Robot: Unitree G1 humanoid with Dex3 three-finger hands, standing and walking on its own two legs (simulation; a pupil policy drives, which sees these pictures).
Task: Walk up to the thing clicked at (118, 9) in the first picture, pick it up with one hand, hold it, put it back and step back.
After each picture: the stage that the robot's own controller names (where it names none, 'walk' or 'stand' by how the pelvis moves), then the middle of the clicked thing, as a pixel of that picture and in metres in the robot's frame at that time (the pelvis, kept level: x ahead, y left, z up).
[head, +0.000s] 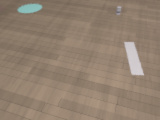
stand; (118, 10) +2.28 -0.54 -0.72
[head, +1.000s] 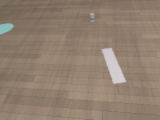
walk; (92, 17) +2.18 +0.00 -0.69
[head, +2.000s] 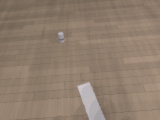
walk; (61, 37) +1.53 +0.35 -0.71
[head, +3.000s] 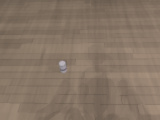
walk; (62, 66) +1.01 +0.29 -0.72
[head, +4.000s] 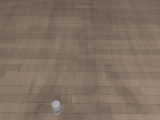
walk; (56, 107) +0.60 +0.23 -0.69
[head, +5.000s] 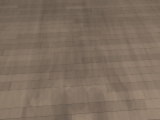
stand; out of the picture +0.37 +0.21 -0.70
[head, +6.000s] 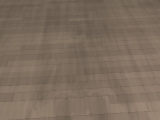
stand; out of the picture +0.34 +0.21 -0.72
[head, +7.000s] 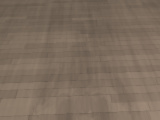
stand; out of the picture +0.37 +0.20 -0.73
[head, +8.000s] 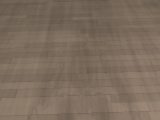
stand; out of the picture +0.36 +0.21 -0.73
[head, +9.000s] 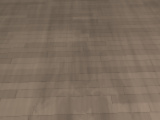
stand; out of the picture +0.35 +0.20 -0.73
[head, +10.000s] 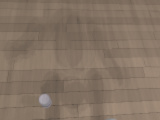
go down; (45, 101) +0.40 +0.20 -0.57
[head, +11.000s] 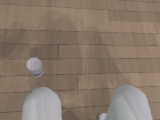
go down; (35, 68) +0.46 +0.21 -0.32
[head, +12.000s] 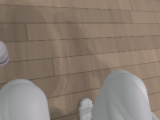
close in; out of the picture +0.45 +0.24 -0.25
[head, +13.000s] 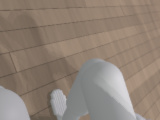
close; out of the picture +0.44 +0.27 -0.23
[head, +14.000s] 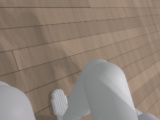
lift; out of the picture +0.43 +0.27 -0.23
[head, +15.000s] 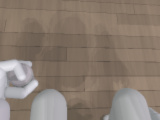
lift; (23, 80) +0.34 +0.22 -0.07
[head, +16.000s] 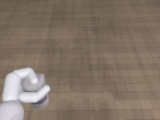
hold; (36, 91) +0.33 +0.17 +0.04
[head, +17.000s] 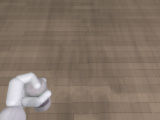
hold; (39, 95) +0.33 +0.17 -0.01
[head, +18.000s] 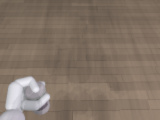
crouch; (38, 98) +0.32 +0.18 -0.03
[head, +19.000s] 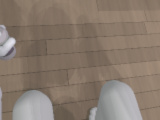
crouch; (1, 44) +0.48 +0.23 -0.10
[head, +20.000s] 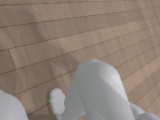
lower; out of the picture +0.45 +0.28 -0.23
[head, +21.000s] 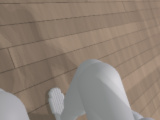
lower; out of the picture +0.45 +0.28 -0.24
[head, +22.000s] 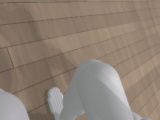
lower; out of the picture +0.46 +0.28 -0.24
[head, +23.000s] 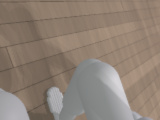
lower; out of the picture +0.46 +0.28 -0.24
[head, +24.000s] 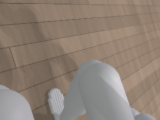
open; out of the picture +0.45 +0.26 -0.24
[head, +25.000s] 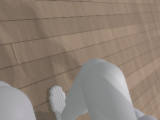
stand; out of the picture +0.45 +0.26 -0.24
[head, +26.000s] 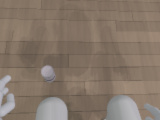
walk; (48, 74) +0.47 +0.19 -0.42
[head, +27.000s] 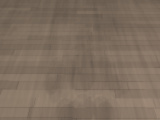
stand; out of the picture +0.40 +0.17 -0.66
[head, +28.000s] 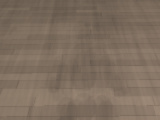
stand; out of the picture +0.40 +0.18 -0.67
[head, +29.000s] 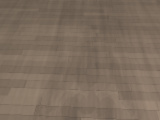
stand; out of the picture +0.41 +0.16 -0.71
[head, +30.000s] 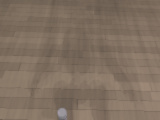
walk; (62, 114) +0.45 +0.14 -0.70
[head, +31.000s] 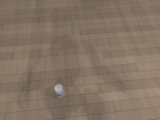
walk; (59, 91) +0.62 +0.20 -0.69
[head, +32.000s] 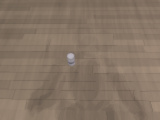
walk; (71, 59) +0.96 +0.16 -0.69
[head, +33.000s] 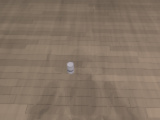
stand; (70, 67) +1.03 +0.15 -0.71
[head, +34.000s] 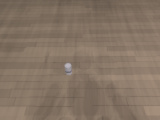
stand; (68, 69) +1.05 +0.17 -0.73
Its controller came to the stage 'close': yes
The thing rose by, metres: 0.72
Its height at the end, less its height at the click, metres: +0.00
